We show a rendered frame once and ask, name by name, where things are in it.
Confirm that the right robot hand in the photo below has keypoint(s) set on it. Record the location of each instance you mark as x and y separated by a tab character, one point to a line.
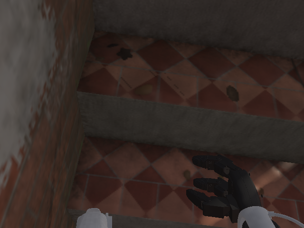
232	196

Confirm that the robot left thigh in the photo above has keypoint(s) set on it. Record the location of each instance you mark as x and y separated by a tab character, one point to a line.
94	219

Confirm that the robot left shin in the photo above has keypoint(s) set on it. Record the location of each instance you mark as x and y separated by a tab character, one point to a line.
90	210

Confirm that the robot right forearm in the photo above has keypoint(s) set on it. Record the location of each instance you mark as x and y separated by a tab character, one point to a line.
255	217

